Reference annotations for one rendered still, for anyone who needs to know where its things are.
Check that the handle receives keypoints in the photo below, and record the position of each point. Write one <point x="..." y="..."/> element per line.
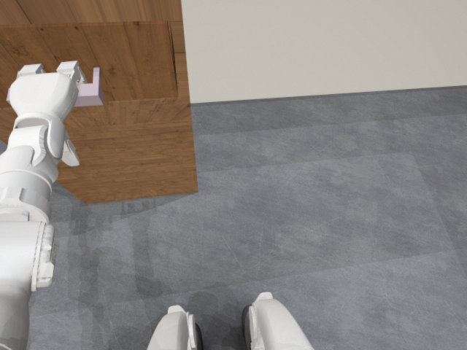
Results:
<point x="89" y="94"/>

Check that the left robot forearm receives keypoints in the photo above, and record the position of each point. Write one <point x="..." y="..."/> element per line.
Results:
<point x="28" y="168"/>

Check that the drawer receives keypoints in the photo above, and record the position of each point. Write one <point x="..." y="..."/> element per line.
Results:
<point x="136" y="58"/>

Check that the right robot shin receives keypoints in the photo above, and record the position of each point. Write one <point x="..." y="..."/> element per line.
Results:
<point x="254" y="344"/>

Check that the right robot thigh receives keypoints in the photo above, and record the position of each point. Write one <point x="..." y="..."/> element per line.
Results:
<point x="272" y="322"/>

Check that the robot left upper arm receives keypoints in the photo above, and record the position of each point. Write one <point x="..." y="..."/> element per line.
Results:
<point x="27" y="261"/>

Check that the robot left hand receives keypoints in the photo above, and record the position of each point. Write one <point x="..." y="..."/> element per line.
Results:
<point x="54" y="94"/>

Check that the cabinet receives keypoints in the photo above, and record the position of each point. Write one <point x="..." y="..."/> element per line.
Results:
<point x="127" y="149"/>

